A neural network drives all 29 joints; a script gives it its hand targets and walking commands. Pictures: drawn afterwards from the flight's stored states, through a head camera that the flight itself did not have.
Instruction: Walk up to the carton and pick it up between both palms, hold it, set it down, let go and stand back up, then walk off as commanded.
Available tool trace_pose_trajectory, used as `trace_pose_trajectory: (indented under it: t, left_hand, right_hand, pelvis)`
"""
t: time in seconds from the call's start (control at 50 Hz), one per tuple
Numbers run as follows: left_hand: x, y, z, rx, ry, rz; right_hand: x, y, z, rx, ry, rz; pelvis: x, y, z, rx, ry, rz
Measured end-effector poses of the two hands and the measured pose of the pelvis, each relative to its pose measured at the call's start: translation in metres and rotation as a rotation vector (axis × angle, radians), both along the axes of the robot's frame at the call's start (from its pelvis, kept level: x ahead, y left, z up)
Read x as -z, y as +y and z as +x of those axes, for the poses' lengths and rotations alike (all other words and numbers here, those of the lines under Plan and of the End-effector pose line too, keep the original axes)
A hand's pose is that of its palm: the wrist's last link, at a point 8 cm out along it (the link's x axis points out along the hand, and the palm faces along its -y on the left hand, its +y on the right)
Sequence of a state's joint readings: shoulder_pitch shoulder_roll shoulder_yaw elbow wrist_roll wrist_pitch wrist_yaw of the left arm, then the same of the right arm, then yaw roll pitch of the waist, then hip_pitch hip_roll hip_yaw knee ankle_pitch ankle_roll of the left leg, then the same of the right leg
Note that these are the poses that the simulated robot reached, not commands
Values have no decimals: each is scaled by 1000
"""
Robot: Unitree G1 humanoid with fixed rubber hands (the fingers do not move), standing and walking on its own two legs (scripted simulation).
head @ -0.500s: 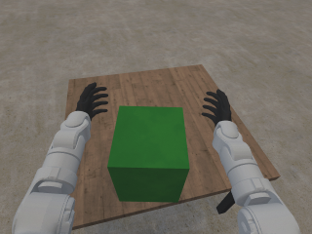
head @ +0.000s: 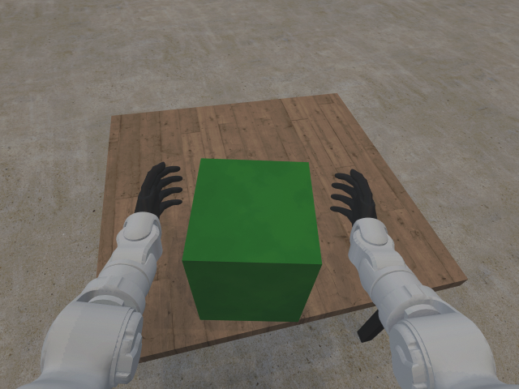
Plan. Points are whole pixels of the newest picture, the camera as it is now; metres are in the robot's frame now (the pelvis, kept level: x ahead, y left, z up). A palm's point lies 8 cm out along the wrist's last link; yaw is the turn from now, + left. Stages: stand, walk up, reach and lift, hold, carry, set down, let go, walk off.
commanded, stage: reach and lift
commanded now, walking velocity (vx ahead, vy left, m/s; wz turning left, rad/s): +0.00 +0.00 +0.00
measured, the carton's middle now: (252, 244) +0.41 +0.02 -0.06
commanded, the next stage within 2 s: none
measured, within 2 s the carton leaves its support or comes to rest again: neither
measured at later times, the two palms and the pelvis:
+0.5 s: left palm (176, 224) +0.43 +0.16 -0.02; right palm (354, 233) +0.41 -0.17 -0.02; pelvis +0.00 +0.00 -0.04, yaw +0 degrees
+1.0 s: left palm (182, 225) +0.42 +0.15 -0.01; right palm (345, 233) +0.40 -0.15 -0.01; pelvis -0.01 +0.01 -0.05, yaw +0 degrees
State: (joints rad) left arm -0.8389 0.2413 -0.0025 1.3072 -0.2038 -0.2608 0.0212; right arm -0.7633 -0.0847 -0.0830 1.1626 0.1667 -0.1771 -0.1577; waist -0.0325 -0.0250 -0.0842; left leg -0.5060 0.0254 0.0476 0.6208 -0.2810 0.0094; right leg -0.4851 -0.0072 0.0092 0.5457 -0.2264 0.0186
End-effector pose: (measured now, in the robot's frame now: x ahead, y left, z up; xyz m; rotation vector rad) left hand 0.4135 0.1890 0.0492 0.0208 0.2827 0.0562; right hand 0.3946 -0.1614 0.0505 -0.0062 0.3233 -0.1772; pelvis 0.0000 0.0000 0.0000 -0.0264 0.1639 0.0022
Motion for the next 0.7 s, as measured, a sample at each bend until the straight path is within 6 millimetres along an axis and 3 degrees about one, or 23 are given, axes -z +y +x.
trace_pose_trajectory:
  t: [0.18, 0.36, 0.54, 0.7]
  left_hand:
    - [44, -6, 6, -6, 33, -1]
    - [71, -13, 15, -3, 15, -4]
    - [62, -32, 19, 52, -13, 39]
    - [58, -29, 9, 31, -14, 28]
  right_hand:
    - [38, -4, 1, 15, 21, -9]
    - [67, -6, 8, 17, -7, 2]
    - [65, -11, 10, 39, -84, 42]
    - [61, -9, 3, 21, -79, 34]
  pelvis:
    - [19, 2, -5, 3, 131, -4]
    - [34, 2, -1, 4, 203, -4]
    - [37, 3, 1, 5, 215, -6]
    - [40, 1, -6, 5, 201, -5]
